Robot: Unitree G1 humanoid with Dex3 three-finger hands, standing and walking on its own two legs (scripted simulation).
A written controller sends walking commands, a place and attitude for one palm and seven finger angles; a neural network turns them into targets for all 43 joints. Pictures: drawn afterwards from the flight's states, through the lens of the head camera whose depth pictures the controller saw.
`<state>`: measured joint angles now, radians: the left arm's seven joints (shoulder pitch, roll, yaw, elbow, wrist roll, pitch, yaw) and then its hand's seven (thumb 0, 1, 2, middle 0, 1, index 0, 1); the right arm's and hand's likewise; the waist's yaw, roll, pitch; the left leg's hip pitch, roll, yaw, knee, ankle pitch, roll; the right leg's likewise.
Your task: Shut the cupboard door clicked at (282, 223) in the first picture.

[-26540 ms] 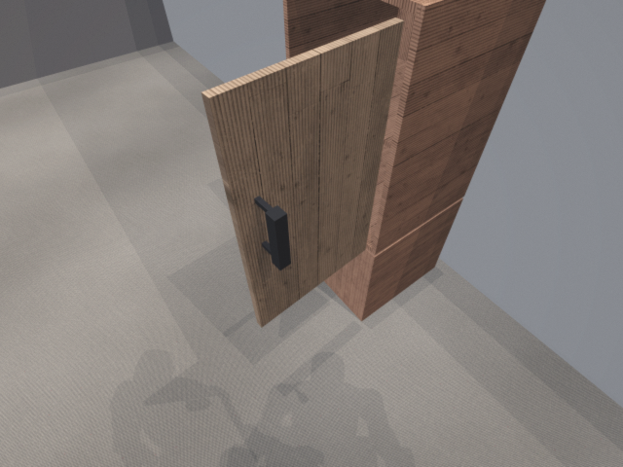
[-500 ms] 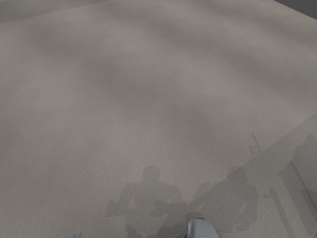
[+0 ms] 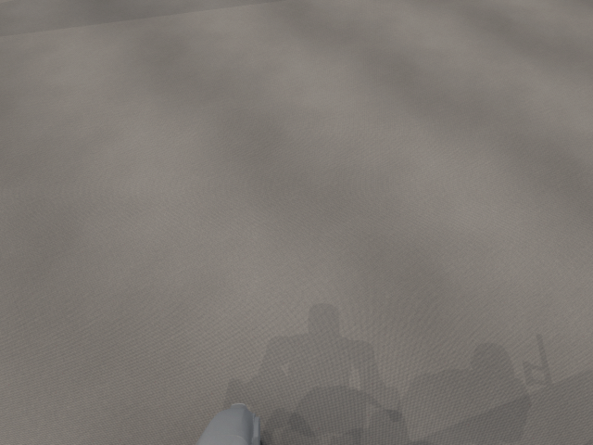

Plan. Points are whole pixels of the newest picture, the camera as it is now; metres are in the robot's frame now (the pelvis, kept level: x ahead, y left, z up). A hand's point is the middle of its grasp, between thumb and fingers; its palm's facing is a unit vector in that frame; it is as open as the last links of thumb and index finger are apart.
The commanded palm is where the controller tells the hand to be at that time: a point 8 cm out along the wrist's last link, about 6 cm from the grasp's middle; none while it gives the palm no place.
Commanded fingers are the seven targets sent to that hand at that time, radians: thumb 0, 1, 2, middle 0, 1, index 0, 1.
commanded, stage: turn to face it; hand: left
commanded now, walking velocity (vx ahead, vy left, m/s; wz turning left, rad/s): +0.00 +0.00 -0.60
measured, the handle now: out of the picture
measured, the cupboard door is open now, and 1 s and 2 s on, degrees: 62 62 62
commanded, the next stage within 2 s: none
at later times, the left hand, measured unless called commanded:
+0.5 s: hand (174, 435) +0.15 +0.20 -0.18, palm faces -0.14 -0.95 -0.27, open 7.4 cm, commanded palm none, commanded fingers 0.00 0.90 0.90 -0.20 -0.30 -0.20 -0.30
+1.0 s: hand (217, 332) +0.30 +0.16 -0.16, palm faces -0.50 -0.84 -0.22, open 7.4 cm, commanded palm none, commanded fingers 0.00 0.90 0.90 -0.20 -0.30 -0.20 -0.30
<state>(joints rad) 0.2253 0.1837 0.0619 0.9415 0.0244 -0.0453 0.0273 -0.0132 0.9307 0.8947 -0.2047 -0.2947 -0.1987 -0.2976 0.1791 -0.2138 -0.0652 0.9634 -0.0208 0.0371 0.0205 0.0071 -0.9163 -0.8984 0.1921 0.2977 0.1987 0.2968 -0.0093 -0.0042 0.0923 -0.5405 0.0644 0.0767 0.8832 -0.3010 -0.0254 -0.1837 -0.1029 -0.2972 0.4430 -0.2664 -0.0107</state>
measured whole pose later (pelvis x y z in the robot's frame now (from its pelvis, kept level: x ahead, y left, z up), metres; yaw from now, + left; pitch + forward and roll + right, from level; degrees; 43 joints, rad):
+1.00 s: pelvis +0.08 +0.04 +0.00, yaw -33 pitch +1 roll -2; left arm 0.10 0.28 0.09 0.86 0.02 0.09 -0.03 0.00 0.91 0.90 -0.20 -0.29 -0.19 -0.30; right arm 0.22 -0.21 -0.02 0.90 -0.03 0.02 -0.03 0.01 -0.91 -0.90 0.20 0.30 0.21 0.30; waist 0.00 -0.01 0.10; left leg -0.21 0.11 0.14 0.50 -0.30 -0.01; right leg -0.45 0.00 -0.04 0.96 -0.47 0.05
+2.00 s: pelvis +0.10 +0.01 -0.02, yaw -68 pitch +1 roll -1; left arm 0.11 0.23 0.06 0.86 0.02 0.03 -0.01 0.00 0.91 0.90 -0.20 -0.29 -0.20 -0.30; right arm 0.23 -0.29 -0.06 0.93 -0.01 0.07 -0.03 0.01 -0.91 -0.90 0.20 0.30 0.21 0.30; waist -0.02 0.07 0.10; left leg -0.41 0.13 0.10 1.03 -0.54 -0.07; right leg -0.30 0.00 -0.04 0.62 -0.34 -0.01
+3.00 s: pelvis +0.13 -0.05 -0.01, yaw -95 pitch +2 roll -2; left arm 0.22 0.20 0.06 0.96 0.02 0.05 0.00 0.00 0.90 0.89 -0.20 -0.29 -0.20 -0.30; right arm 0.22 -0.20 -0.02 0.94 -0.02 0.01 -0.02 0.01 -0.91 -0.90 0.20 0.30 0.20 0.30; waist 0.00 -0.02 0.02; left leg -0.31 0.05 0.07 0.58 -0.33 -0.02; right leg -0.27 0.03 0.03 0.62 -0.41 -0.01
